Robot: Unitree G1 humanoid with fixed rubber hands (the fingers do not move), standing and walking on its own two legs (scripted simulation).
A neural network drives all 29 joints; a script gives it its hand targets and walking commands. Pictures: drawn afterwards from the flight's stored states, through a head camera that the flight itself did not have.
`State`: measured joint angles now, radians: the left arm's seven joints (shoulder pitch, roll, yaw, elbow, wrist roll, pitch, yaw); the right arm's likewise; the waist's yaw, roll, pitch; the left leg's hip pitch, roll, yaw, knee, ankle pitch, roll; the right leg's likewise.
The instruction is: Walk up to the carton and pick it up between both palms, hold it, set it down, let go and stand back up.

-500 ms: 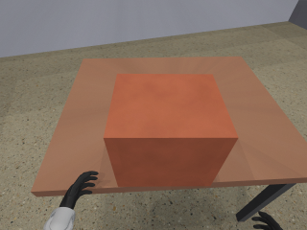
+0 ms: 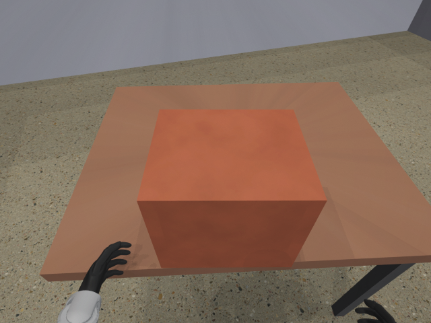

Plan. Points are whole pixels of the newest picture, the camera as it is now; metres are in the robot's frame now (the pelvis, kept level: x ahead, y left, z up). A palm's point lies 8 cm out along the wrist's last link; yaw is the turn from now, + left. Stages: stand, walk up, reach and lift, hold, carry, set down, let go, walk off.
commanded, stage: stand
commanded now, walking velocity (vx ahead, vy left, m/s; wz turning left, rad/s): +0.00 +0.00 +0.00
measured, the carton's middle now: (226, 189) +0.39 -0.01 +0.02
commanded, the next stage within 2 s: none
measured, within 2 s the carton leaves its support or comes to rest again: neither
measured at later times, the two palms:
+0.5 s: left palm (94, 279) +0.23 +0.24 -0.03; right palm out of the picture +0.12 -0.31 -0.09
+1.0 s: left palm (94, 276) +0.24 +0.25 -0.03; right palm out of the picture +0.12 -0.32 -0.10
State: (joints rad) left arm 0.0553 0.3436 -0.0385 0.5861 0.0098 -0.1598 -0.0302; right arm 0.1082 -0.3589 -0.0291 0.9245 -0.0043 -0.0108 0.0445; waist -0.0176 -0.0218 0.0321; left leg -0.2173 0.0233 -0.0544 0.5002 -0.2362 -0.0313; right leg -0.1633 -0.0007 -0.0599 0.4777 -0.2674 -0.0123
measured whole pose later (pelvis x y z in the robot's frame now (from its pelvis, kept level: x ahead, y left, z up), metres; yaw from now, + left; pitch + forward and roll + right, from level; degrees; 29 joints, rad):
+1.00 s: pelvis +0.01 -0.02 +0.01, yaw +0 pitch -2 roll +0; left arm 0.01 0.35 0.01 0.68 0.01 -0.14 -0.02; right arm 0.10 -0.36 -0.03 1.00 -0.01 0.00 0.04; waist -0.01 -0.01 0.03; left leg -0.16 0.05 -0.06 0.41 -0.21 -0.06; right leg -0.11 0.02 -0.07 0.40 -0.25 -0.04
